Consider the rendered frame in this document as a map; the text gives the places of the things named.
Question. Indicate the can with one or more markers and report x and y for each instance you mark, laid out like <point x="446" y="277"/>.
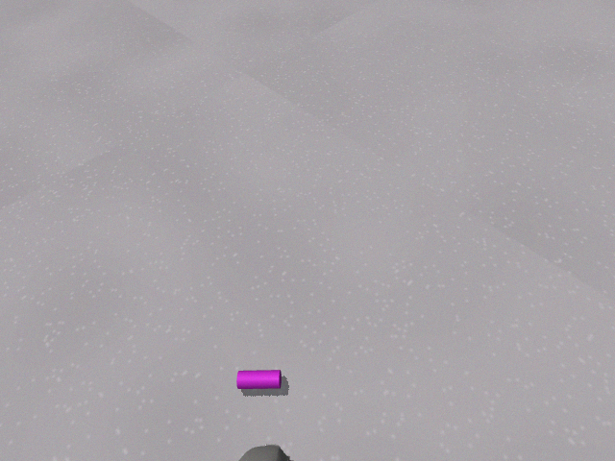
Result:
<point x="267" y="379"/>

